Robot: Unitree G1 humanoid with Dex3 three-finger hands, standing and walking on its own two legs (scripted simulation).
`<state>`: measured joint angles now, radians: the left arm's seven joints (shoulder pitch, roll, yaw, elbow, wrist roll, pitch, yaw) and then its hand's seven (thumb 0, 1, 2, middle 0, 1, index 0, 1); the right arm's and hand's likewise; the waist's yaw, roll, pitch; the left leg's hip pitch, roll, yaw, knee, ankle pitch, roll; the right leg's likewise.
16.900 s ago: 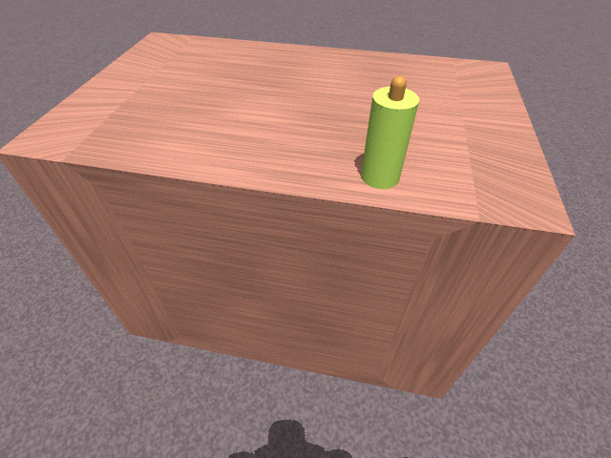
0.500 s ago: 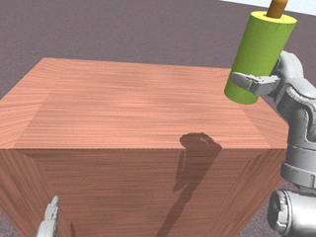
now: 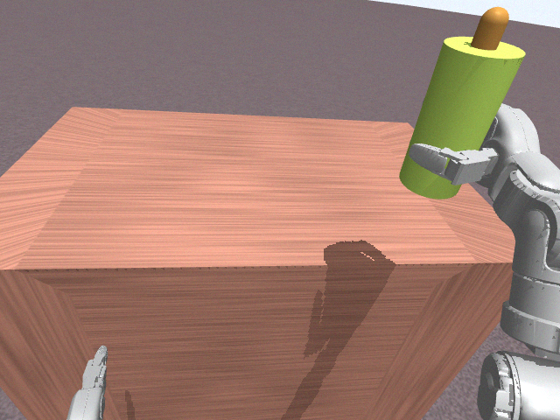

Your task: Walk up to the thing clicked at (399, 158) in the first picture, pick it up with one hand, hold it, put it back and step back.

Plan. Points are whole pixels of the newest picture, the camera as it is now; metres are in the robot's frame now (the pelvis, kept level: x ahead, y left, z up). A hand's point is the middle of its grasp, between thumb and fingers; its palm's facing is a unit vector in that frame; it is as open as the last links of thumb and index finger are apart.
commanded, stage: hold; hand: right
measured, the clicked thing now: (457, 109) +0.33 -0.17 +0.36
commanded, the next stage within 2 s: crouch in 1.38 s
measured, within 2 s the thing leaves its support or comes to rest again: neither
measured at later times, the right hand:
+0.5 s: hand (447, 136) +0.33 -0.17 +0.32, palm faces +0.12 +0.99 -0.04, open 10.2 cm
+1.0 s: hand (442, 142) +0.33 -0.16 +0.32, palm faces +0.12 +0.99 -0.04, open 10.2 cm
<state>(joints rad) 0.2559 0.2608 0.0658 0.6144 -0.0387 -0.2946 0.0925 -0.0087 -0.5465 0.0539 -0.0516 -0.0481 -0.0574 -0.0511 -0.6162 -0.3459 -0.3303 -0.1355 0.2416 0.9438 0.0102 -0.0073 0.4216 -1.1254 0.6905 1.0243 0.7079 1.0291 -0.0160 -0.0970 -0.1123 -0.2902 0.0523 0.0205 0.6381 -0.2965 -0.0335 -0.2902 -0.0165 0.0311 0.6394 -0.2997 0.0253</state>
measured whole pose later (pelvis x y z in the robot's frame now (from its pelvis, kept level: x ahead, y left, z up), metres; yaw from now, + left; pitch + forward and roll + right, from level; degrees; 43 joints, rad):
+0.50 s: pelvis +0.00 +0.00 +0.00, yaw +0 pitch -3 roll +0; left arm 0.26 0.26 0.06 0.62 -0.04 -0.31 0.10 -0.01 -0.55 0.05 -0.05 -0.05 -0.06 -0.05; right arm -0.63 -0.36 -0.34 -0.14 0.25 0.94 0.01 -0.01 0.42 -1.13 0.69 1.03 0.71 1.03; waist -0.02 -0.10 -0.11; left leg -0.30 0.05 0.02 0.64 -0.29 -0.03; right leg -0.30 -0.02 0.03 0.64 -0.30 0.02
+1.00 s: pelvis +0.00 +0.00 +0.00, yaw +0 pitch -3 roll +0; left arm 0.27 0.26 0.06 0.60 -0.04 -0.30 0.10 -0.01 -0.55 0.06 -0.05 -0.05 -0.06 -0.05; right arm -0.60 -0.35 -0.35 -0.16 0.25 0.93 0.02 -0.01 0.43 -1.13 0.69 1.03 0.71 1.03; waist -0.01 -0.10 -0.10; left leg -0.30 0.05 0.02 0.64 -0.29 -0.03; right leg -0.30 -0.02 0.03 0.64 -0.30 0.03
